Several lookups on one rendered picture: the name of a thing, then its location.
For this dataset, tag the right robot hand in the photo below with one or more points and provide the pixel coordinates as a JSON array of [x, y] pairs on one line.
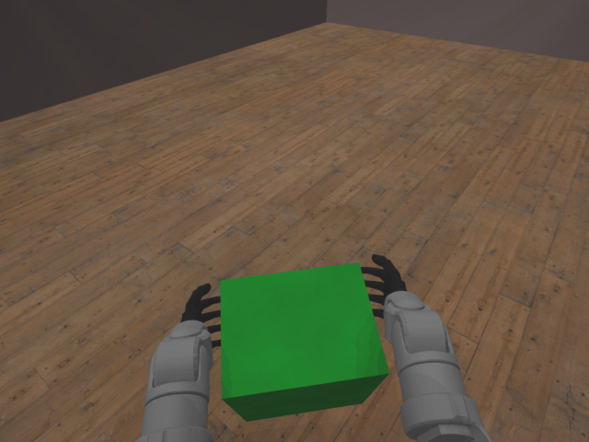
[[392, 281]]

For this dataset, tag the carton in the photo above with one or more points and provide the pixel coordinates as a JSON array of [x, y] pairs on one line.
[[298, 342]]

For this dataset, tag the left robot hand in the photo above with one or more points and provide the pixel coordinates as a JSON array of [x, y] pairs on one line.
[[195, 306]]

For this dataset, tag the robot left forearm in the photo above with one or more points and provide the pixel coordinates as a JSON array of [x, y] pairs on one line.
[[178, 386]]

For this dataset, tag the robot right forearm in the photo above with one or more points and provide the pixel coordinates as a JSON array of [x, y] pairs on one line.
[[435, 405]]

